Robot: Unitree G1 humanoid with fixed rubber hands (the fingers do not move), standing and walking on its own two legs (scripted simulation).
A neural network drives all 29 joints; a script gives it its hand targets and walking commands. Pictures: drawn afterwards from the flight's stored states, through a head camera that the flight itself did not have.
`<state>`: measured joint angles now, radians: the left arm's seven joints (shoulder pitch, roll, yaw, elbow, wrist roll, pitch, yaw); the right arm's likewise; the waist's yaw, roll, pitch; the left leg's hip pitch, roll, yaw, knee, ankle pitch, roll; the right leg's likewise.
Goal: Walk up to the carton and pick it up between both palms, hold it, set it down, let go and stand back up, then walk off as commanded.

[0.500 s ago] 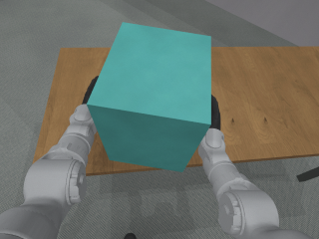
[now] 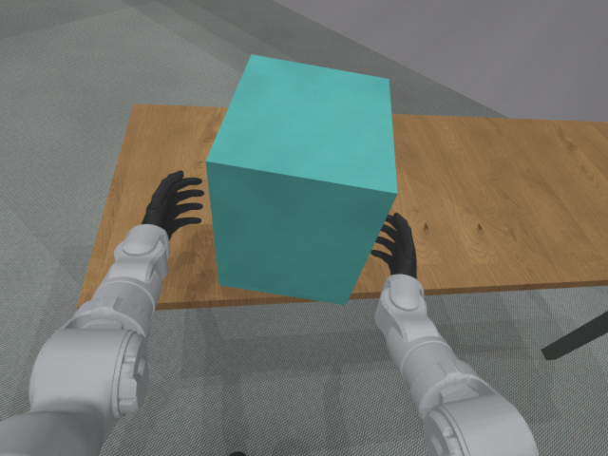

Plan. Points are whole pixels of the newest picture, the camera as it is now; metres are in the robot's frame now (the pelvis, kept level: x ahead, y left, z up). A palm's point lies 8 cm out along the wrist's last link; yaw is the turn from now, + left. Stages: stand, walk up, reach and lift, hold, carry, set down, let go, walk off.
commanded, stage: set down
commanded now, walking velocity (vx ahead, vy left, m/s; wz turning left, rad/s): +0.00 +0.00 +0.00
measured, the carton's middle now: (300, 186) +0.51 +0.00 +0.04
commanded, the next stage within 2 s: none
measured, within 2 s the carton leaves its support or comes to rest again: neither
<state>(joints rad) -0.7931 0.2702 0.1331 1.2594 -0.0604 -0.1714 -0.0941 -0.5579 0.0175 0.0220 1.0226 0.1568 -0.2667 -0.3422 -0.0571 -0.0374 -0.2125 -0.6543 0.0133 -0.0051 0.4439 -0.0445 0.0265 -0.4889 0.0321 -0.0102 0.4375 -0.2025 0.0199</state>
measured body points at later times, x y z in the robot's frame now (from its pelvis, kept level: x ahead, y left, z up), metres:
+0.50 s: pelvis -0.01 +0.06 +0.00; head +0.01 +0.13 +0.44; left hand +0.36 +0.28 +0.00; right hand +0.34 -0.12 +0.04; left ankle +0.09 +0.09 -0.73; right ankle +0.01 -0.11 -0.73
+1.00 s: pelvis +0.02 +0.03 +0.00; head -0.01 +0.08 +0.45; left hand +0.34 +0.26 +0.02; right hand +0.29 -0.14 +0.04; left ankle +0.09 +0.09 -0.73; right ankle +0.01 -0.12 -0.73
